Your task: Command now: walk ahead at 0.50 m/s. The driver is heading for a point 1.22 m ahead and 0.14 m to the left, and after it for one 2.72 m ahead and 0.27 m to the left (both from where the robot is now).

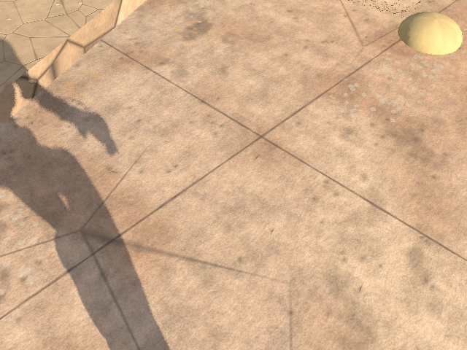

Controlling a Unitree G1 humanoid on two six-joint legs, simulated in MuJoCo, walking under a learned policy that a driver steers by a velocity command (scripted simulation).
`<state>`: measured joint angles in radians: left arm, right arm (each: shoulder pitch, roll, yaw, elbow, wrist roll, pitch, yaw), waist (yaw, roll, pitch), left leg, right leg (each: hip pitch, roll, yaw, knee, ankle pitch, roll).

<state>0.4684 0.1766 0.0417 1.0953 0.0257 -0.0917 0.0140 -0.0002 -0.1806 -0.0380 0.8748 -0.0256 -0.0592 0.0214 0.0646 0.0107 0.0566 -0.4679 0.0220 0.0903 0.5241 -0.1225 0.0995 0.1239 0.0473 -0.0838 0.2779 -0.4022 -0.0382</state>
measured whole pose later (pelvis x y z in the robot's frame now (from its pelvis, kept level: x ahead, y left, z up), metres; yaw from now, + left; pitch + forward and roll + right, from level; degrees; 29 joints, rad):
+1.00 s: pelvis +0.53 -0.02 +0.02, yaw +0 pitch +0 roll -1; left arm 0.45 0.17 0.04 1.06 0.01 -0.10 0.00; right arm 0.07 -0.20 -0.04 0.91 -0.02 -0.03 0.03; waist 0.05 0.04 0.04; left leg -0.61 0.10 0.04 0.69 -0.03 0.02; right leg 0.06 0.09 -0.09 0.17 -0.24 -0.08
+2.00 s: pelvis +1.07 -0.02 +0.02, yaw +10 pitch +0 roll -1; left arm 0.36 0.20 0.05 1.00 0.02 -0.11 0.01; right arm 0.19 -0.24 -0.07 0.92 -0.03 -0.01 0.03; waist 0.01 0.04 0.04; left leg -0.65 0.10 0.01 1.00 -0.11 0.06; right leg -0.06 0.02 -0.23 0.28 -0.22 -0.07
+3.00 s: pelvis +1.24 +0.00 +0.02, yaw +24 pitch -1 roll +0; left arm 0.28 0.17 0.01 1.01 0.01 -0.02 0.03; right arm 0.24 -0.20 -0.02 1.05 -0.01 -0.01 -0.02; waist -0.01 0.01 0.01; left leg -0.21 -0.06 -0.02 0.34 -0.11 0.05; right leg -0.10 0.03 -0.01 0.36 -0.25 -0.03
